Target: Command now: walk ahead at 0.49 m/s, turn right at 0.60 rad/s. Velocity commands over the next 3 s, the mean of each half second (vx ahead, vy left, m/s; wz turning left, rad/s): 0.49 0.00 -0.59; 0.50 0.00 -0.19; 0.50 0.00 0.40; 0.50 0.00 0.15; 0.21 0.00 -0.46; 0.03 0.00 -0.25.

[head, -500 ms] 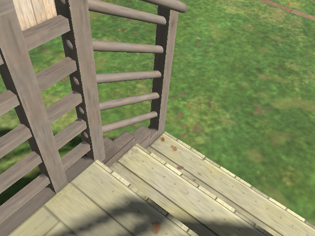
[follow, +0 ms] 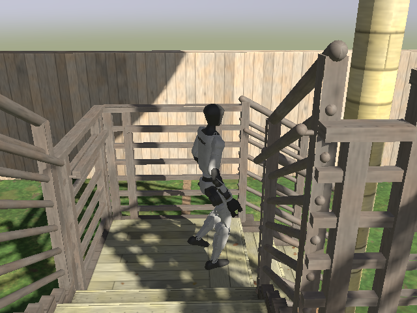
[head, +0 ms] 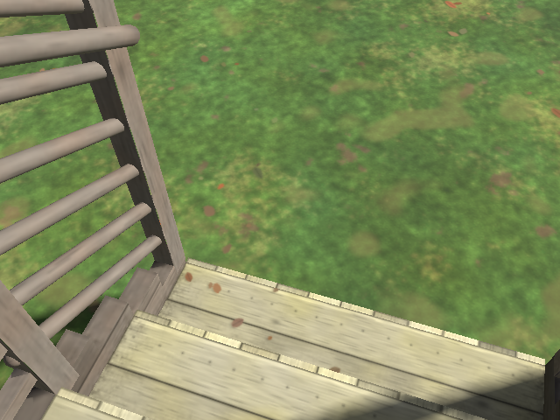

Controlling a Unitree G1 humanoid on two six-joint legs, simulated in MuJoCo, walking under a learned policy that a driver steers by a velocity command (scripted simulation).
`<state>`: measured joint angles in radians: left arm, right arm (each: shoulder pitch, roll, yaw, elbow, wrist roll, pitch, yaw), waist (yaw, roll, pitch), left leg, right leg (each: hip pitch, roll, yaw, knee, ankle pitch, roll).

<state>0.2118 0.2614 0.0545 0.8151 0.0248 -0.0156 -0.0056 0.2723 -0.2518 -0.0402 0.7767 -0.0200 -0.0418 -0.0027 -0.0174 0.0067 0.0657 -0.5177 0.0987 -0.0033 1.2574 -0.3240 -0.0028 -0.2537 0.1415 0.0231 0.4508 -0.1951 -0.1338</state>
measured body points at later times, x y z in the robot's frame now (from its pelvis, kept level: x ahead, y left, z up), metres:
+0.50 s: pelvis +0.24 +0.02 -0.01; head +0.25 +0.03 +0.44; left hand +0.41 +0.27 -0.13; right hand +0.23 -0.27 -0.12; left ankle +0.25 +0.11 -0.74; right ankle +0.18 -0.10 -0.65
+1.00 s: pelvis +0.44 -0.12 -0.18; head +0.44 -0.14 +0.27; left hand +0.56 +0.11 -0.32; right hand +0.34 -0.36 -0.33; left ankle +0.44 +0.05 -0.72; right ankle +0.42 -0.18 -0.90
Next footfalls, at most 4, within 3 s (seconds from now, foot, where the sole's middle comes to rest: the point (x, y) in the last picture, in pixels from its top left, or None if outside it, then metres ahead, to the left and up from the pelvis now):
0.32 left None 0.29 0.10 -0.77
0.86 right None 0.45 -0.20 -0.94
1.44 left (324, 333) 0.82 -0.11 -1.10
2.06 right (372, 255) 1.22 -0.33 -1.27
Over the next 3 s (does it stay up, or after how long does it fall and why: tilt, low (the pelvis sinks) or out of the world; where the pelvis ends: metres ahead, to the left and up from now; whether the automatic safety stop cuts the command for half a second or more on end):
stays up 1.24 -0.26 -0.49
